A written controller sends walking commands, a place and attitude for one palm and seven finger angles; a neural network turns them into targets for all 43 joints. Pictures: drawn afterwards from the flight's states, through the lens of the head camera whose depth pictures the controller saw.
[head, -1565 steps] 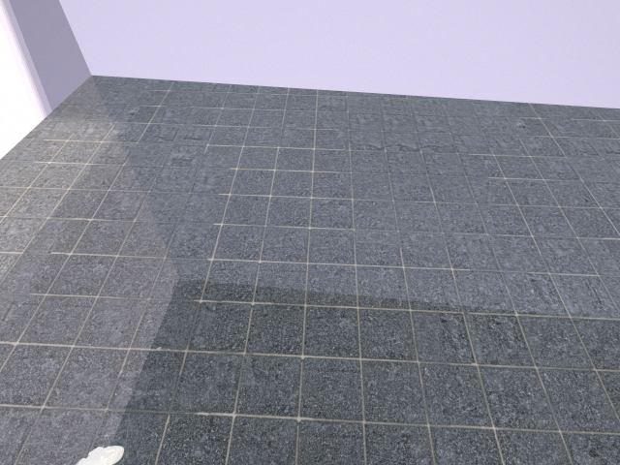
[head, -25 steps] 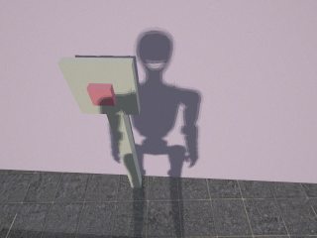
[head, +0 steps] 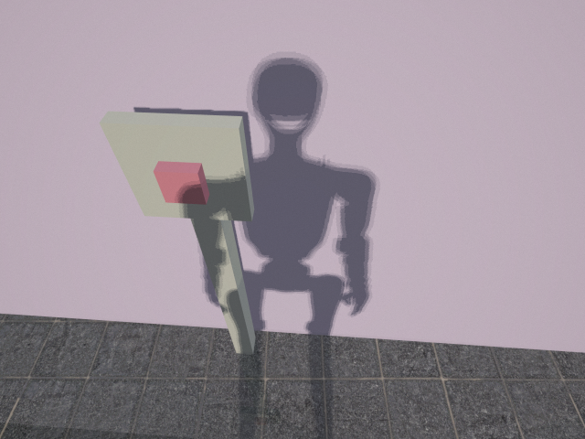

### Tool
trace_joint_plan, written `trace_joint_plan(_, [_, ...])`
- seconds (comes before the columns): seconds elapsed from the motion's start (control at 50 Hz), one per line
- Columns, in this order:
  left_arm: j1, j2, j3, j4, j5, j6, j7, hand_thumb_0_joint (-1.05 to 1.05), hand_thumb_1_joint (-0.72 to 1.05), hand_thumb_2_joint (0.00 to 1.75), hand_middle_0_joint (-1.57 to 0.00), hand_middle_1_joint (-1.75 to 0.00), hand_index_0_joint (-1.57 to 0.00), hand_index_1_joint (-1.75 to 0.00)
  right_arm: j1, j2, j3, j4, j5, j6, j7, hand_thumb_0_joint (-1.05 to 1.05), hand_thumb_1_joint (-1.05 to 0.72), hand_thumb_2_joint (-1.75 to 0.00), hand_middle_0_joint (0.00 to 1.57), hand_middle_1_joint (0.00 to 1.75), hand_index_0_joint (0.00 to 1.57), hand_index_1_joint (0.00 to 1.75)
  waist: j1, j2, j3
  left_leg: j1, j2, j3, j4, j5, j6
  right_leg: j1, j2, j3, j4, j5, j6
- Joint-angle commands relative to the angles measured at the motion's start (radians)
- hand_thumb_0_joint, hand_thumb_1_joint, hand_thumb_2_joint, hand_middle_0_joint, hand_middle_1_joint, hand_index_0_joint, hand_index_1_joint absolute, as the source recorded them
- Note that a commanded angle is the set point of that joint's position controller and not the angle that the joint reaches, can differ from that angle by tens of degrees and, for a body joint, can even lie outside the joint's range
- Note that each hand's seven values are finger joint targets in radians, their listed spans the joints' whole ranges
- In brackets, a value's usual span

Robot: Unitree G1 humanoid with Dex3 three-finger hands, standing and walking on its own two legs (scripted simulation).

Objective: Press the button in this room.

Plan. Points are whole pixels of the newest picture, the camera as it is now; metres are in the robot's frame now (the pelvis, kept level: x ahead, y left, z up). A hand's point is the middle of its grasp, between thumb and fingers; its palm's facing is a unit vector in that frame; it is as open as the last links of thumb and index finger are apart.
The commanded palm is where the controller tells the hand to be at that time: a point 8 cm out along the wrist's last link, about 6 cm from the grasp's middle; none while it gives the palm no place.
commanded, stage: look again from close up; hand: left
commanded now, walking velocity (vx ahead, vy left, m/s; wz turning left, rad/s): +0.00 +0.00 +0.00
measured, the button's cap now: (183, 181) +0.47 +0.21 +0.09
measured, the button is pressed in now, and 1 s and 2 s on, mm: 0 0 0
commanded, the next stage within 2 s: raise the hand and make a fist in 0.54 s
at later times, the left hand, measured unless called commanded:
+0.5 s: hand out of the picture +0.00 +0.17 -0.18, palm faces +0.03 -0.98 -0.19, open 7.4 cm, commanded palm none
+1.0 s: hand (187, 407) +0.16 +0.15 -0.01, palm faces -0.07 -1.00 +0.02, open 5.9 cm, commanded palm +0.11 +0.23 -0.04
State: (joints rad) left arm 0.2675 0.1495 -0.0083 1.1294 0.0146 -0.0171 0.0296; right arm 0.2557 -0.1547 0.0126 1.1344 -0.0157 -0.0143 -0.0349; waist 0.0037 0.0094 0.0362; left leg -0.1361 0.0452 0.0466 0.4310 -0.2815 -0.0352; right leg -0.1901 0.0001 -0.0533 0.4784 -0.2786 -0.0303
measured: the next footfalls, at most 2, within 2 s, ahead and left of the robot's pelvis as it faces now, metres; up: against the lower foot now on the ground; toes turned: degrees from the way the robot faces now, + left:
none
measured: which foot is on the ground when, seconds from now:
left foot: down 0.00-1.00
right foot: down 0.00-1.00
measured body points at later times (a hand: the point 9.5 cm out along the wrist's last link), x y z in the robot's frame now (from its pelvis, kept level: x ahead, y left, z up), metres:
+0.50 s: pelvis +0.01 +0.00 +0.00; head +0.02 -0.01 +0.45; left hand +0.00 +0.22 -0.16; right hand -0.01 -0.21 -0.17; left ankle -0.03 +0.14 -0.74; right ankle -0.01 -0.10 -0.74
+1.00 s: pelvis -0.04 +0.01 -0.06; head -0.02 +0.01 +0.39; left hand +0.16 +0.20 -0.01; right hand +0.18 -0.25 -0.09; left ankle -0.03 +0.14 -0.74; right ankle -0.01 -0.10 -0.74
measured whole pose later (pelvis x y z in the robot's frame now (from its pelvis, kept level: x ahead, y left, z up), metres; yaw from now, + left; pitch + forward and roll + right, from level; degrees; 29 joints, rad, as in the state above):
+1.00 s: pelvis -0.04 +0.01 -0.06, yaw +1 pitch +9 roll +1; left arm 0.39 0.11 0.05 0.10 -0.19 -0.52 -0.26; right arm 0.14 -0.28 -0.08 0.54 0.01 -0.25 0.00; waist -0.01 -0.03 -0.12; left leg -0.65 0.03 0.04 0.97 -0.45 -0.01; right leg -0.70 -0.04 -0.04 1.00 -0.45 -0.02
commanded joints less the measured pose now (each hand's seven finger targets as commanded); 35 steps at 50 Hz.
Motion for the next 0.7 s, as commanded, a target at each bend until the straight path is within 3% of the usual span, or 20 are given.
trace_joint_plan(0.0, [0.066, 0.103, 0.021, -0.029, -0.002, -0.015, 0.003, 0.0, 0.9, 0.9, -0.2, -0.3, -0.2, -0.3, 0.073, -0.077, -0.014, -0.024, 0.002, -0.013, -0.003, 0.0, -0.9, -0.9, 0.2, 0.3, 0.2, 0.3, 0.001, -0.019, 0.014, -0.034, 0.06, -0.044, -0.054, 0.193, 0.046, 0.008, -0.104, 0.099, -0.091, 0.251, -0.018])
trace_joint_plan(0.3, [0.086, 0.093, 0.024, -0.026, -0.003, -0.015, 0.005, 0.0, 0.9, 0.9, -0.2, -0.3, -0.2, -0.3, 0.091, -0.064, -0.014, -0.012, 0.002, -0.015, -0.006, 0.0, -0.9, -0.9, 0.2, 0.3, 0.2, 0.3, 0.005, -0.02, 0.012, -0.031, 0.061, -0.041, -0.05, 0.206, 0.046, 0.023, -0.105, 0.095, -0.087, 0.278, -0.02])
trace_joint_plan(0.6, [0.097, 0.08, 0.025, -0.026, -0.002, -0.013, 0.005, 0.0, 0.9, 0.9, -0.2, -0.3, -0.2, -0.3, 0.108, -0.053, -0.014, -0.006, 0.002, -0.013, -0.007, 0.0, -0.9, -0.9, 0.2, 0.3, 0.2, 0.3, 0.004, -0.011, 0.033, -0.043, 0.059, -0.047, -0.056, 0.183, 0.048, 0.009, -0.1, 0.091, -0.097, 0.216, -0.022])
trace_joint_plan(0.62, [0.177, 0.121, 0.033, 0.014, 0.006, -0.036, 0.048, 0.0, 0.9, 0.9, -0.2, -0.3, -0.2, -0.3, -0.022, -0.097, -0.03, -0.078, 0.015, -0.02, 0.005, 0.0, -0.9, -0.9, 0.2, 0.3, 0.2, 0.3, 0.046, -0.056, 0.043, -0.144, 0.054, 0.004, 0.192, 0.189, 0.016, 0.025, -0.183, 0.172, -0.091, 0.783, 0.03])
trace_joint_plan(0.64, [-0.564, 0.277, 0.041, -1.569, -0.223, -0.263, 0.023, 0.0, 0.9, 0.9, -0.23, -0.33, -0.23, -0.33, 0.009, -0.277, -0.036, -0.431, 0.053, -0.192, -0.038, 0.0, -0.9, -0.9, 0.2, 0.3, 0.2, 0.3, -0.089, 0.169, -0.459, 0.126, -0.042, -0.008, 0.025, 0.319, 0.07, 0.153, -0.105, 0.118, 0.006, 0.643, -0.001])
trace_joint_plan(0.66, [-0.14, 0.241, 0.097, -1.29, -0.123, -0.205, 0.084, 0.0, 0.9, 0.9, -0.25, -0.36, -0.25, -0.36, -0.048, -0.183, -0.033, -0.361, 0.029, -0.269, -0.069, 0.0, -0.9, -0.9, 0.2, 0.3, 0.2, 0.3, 0.006, 0.31, -0.479, 0.159, -0.016, -0.007, 0.007, 0.49, 0.072, 0.127, -0.043, 0.064, 0.058, 0.407, -0.02])
trace_joint_plan(0.68, [0.121, 0.009, -0.02, -1.1, -0.15, -0.054, 0.123, 0.0, 0.9, 0.9, -0.28, -0.39, -0.28, -0.39, -0.058, -0.139, -0.05, -0.368, 0.063, -0.295, -0.064, 0.0, -0.9, -0.9, 0.2, 0.3, 0.2, 0.3, -0.02, 0.197, -0.274, 0.034, 0.017, -0.041, 0.022, 0.497, 0.055, -0.008, -0.032, -0.009, 0.054, 0.238, 0.0])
